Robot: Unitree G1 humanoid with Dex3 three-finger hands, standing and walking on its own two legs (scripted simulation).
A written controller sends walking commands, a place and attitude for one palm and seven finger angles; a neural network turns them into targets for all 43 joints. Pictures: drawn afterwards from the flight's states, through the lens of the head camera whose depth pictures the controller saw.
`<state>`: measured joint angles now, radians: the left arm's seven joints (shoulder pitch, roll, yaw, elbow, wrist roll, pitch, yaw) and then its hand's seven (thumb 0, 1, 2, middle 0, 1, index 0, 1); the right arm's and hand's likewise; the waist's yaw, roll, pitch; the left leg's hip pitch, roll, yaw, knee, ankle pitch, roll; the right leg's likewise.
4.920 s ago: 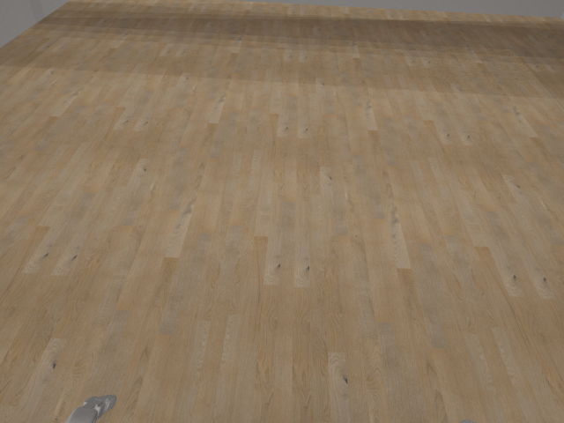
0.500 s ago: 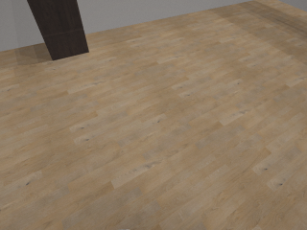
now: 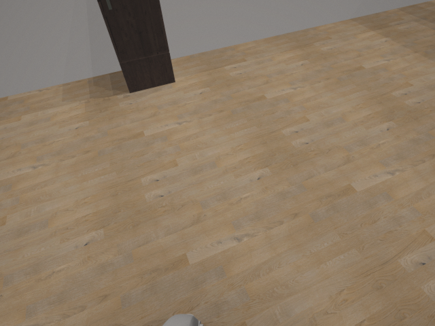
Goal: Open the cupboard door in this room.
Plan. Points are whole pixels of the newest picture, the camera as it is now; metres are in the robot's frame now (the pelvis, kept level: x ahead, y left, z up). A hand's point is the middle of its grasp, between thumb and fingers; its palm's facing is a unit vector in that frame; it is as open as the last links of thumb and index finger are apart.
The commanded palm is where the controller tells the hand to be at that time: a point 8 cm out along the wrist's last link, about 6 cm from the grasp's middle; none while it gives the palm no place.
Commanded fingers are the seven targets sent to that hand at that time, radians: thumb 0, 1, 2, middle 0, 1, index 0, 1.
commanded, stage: turn or walk to find it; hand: left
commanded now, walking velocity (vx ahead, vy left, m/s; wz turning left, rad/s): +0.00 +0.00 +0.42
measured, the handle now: out of the picture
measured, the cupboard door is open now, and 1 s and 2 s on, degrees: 0 0 0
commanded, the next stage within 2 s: stand and wait in 1.10 s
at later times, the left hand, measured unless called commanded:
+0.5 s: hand out of the picture -0.03 +0.28 -0.18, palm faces +0.25 -0.94 -0.23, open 7.3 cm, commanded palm none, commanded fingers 0.00 0.90 0.90 -0.20 -0.30 -0.20 -0.30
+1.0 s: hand out of the picture -0.05 +0.21 -0.15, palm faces +0.39 -0.88 -0.26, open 7.3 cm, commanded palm none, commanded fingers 0.00 0.90 0.90 -0.20 -0.30 -0.20 -0.30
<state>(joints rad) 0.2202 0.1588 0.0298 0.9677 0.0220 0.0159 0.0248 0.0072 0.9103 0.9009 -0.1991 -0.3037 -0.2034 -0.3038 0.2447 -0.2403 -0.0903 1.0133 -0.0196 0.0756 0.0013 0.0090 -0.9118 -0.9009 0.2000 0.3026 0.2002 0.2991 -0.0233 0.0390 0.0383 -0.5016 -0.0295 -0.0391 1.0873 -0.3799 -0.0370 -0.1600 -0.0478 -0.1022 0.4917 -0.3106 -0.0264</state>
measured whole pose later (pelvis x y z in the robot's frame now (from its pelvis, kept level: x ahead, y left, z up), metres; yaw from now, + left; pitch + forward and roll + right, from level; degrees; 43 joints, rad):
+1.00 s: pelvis -0.06 +0.01 +0.00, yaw +25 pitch -1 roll +1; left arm 0.20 0.16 0.02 0.92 0.02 0.02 0.02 0.01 0.91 0.90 -0.20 -0.30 -0.20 -0.30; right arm 0.28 -0.25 -0.09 1.00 -0.02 0.09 0.01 0.01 -0.91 -0.90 0.20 0.30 0.20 0.30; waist -0.04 0.05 0.05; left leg -0.51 -0.01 -0.04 1.16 -0.35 -0.05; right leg -0.20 -0.07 -0.14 0.49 -0.27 -0.01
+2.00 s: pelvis -0.12 +0.01 +0.00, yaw +43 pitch -2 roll +2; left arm 0.22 0.16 0.03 0.97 0.02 0.01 0.02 0.01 0.91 0.90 -0.20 -0.30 -0.20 -0.30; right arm 0.26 -0.24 -0.08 1.05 -0.02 0.09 0.01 0.01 -0.91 -0.90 0.20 0.30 0.20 0.30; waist -0.02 0.03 0.06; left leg -0.45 0.04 -0.02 1.08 -0.39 -0.06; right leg -0.18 -0.09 -0.20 0.50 -0.29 -0.03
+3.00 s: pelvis -0.20 -0.01 +0.00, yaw +61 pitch -1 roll +1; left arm 0.21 0.17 0.04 0.99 0.03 0.01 0.02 0.01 0.91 0.90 -0.20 -0.30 -0.20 -0.30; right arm 0.26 -0.22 -0.08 1.05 -0.01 0.08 0.01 0.01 -0.91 -0.90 0.20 0.30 0.20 0.30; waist -0.01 0.01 0.07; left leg -0.37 0.05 0.03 0.88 -0.45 -0.06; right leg -0.21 -0.12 -0.21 0.53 -0.29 0.00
